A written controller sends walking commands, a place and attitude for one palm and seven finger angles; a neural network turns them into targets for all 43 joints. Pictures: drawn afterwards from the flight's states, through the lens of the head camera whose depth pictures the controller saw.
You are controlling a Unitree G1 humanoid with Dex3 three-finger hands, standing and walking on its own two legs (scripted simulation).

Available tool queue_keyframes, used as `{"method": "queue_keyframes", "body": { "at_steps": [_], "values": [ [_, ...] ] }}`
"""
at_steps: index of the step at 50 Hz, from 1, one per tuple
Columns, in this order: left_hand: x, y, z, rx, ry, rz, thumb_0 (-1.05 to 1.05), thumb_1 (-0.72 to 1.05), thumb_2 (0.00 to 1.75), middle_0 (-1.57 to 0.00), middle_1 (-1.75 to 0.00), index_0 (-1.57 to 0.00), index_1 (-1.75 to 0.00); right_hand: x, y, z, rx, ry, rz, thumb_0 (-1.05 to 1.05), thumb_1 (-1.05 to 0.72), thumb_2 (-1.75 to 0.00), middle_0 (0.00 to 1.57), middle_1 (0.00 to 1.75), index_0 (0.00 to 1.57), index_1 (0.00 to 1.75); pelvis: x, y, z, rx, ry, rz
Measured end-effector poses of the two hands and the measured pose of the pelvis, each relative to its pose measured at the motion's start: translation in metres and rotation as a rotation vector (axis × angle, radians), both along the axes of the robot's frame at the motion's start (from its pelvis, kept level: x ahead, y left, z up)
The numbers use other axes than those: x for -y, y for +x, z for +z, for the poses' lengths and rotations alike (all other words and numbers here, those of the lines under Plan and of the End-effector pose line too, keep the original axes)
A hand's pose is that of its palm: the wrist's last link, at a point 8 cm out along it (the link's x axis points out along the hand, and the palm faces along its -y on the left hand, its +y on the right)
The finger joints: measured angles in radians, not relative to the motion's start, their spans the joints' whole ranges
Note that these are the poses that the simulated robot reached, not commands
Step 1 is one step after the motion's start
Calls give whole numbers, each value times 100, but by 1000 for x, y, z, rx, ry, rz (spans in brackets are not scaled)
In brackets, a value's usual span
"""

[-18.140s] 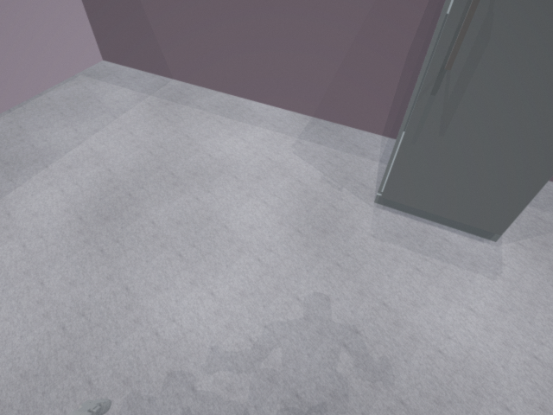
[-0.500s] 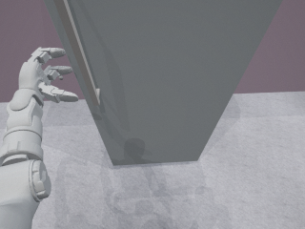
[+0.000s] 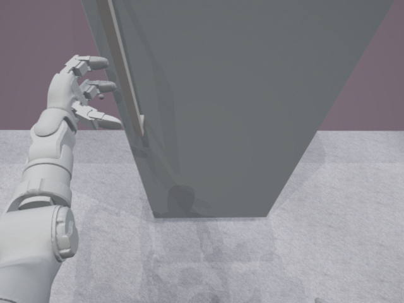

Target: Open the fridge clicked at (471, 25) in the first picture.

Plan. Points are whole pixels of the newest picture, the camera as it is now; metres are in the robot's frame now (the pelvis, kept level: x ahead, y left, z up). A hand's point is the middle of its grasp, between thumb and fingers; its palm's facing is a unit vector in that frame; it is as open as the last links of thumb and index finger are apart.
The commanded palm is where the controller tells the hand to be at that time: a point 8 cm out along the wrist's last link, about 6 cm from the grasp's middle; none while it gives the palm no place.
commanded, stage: feel for the door with the fingertips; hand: left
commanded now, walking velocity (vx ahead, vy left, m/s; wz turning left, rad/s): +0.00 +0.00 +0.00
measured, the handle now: (125, 65) +0.52 +0.15 +0.19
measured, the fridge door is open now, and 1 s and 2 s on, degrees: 0 0 0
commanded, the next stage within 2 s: slide the fingers in behind the handle in 0.60 s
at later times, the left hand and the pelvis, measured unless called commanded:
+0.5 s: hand (116, 92) +0.48 +0.17 +0.16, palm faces +0.02 -1.00 -0.01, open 13.9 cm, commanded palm +0.46 +0.22 +0.15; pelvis +0.00 -0.01 +0.00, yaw -1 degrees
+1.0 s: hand (113, 94) +0.47 +0.17 +0.16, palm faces +0.00 -1.00 +0.00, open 14.0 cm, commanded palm +0.44 +0.22 +0.15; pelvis +0.00 -0.01 +0.00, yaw -1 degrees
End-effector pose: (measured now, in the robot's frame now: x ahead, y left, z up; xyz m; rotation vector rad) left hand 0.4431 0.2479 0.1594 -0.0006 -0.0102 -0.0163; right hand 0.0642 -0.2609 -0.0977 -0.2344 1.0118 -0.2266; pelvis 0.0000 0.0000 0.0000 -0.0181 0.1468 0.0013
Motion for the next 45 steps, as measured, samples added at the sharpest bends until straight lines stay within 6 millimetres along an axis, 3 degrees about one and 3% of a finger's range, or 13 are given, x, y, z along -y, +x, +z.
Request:
{"method": "queue_keyframes", "body": {
  "at_steps": [14,35,45],
  "values": [
    [33,9,-8,-10,-10,11,-1,-51,30,-30,-120,-30,-120,-5,-21,-8,-51,35,-27,1,-91,-89,20,30,21,30,1,1,0,-3,5,-12],
    [22,18,-2,-21,4,22,-1,-50,30,-33,-122,-34,-123,16,-35,-7,-94,-3,-49,1,-91,-89,20,30,21,30,10,-2,-1,-17,5,-6],
    [23,12,2,18,-4,21,-1,-50,30,-31,-121,-31,-121,12,-36,-6,-76,9,-55,1,-91,-89,20,30,20,30,8,-1,0,-14,5,-16]
  ]
}}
